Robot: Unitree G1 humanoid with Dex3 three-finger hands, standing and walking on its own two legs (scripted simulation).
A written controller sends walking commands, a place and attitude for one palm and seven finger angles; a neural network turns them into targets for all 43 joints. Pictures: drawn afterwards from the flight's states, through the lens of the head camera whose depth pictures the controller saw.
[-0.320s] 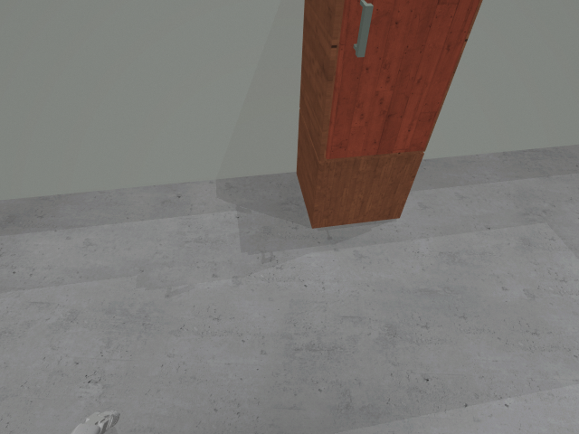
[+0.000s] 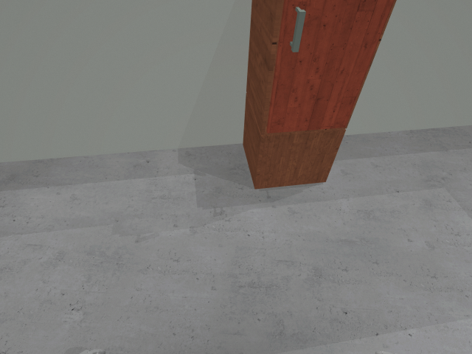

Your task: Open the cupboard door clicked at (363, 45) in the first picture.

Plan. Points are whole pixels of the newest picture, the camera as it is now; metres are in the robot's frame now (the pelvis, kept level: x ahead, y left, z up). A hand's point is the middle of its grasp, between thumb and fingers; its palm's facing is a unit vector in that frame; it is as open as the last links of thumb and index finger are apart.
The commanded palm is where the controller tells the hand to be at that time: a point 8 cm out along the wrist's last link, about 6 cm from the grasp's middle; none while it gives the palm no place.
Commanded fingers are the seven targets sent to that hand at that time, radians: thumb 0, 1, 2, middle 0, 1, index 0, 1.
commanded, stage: stand and wait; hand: left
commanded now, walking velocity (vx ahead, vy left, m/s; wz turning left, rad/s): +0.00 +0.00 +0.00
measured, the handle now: (296, 29) +1.09 -0.14 +0.12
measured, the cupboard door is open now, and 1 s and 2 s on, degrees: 0 0 0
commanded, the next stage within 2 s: look at it before walking up in 0.50 s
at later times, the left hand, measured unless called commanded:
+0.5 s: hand out of the picture +0.05 +0.24 -0.15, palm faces -0.02 -0.94 -0.34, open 7.4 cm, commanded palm none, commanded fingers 0.00 0.90 0.90 -0.20 -0.30 -0.20 -0.30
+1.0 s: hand out of the picture +0.05 +0.23 -0.15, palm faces -0.02 -0.94 -0.33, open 7.4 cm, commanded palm none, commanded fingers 0.00 0.90 0.90 -0.20 -0.30 -0.20 -0.30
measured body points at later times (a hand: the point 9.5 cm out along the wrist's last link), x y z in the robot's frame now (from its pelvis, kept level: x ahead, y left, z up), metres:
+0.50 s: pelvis -0.02 -0.01 +0.00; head -0.02 -0.01 +0.45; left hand +0.06 +0.29 -0.13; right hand +0.06 -0.31 -0.13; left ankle -0.01 +0.10 -0.74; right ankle -0.01 -0.14 -0.74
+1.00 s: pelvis -0.02 -0.02 +0.01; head -0.02 -0.02 +0.46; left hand +0.05 +0.28 -0.13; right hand +0.06 -0.31 -0.13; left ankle -0.01 +0.10 -0.74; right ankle -0.01 -0.14 -0.74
